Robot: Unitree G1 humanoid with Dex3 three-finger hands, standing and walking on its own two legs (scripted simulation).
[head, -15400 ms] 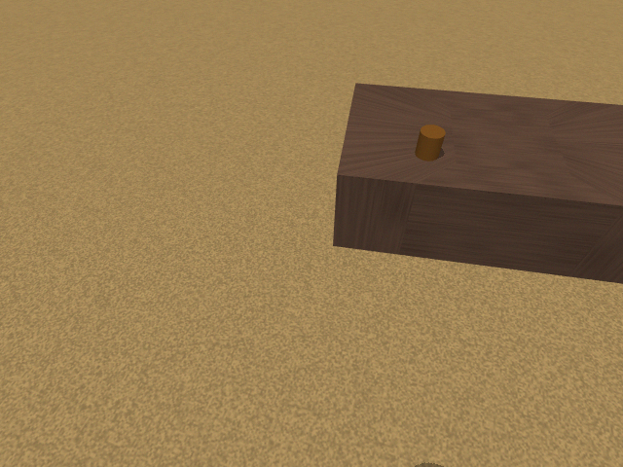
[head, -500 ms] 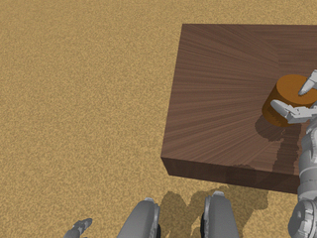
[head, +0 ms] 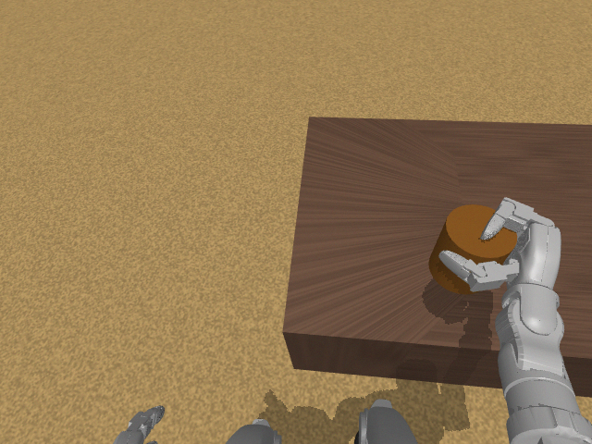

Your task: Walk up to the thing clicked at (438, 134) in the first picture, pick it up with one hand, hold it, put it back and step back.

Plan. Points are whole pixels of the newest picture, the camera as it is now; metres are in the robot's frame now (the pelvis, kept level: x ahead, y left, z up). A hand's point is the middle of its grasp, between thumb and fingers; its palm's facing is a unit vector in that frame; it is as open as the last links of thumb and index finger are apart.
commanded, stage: lift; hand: right
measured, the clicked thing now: (468, 250) +0.39 -0.21 +0.00
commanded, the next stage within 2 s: hold in 0.66 s
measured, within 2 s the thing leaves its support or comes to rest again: neither
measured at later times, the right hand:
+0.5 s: hand (466, 236) +0.37 -0.18 +0.06, palm faces +0.26 +0.97 +0.00, open 7.3 cm
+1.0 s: hand (472, 234) +0.37 -0.18 +0.08, palm faces +0.27 +0.96 +0.00, open 7.3 cm
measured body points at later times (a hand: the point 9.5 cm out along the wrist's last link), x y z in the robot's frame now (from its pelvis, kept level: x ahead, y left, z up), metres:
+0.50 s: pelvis +0.02 +0.01 +0.02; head +0.08 +0.00 +0.47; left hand +0.13 +0.26 -0.09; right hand +0.35 -0.23 +0.06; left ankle -0.02 +0.13 -0.67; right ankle +0.07 -0.12 -0.67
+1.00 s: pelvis +0.02 +0.01 +0.04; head +0.07 +0.00 +0.48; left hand +0.16 +0.25 -0.08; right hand +0.35 -0.23 +0.08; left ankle -0.02 +0.13 -0.67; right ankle +0.07 -0.12 -0.67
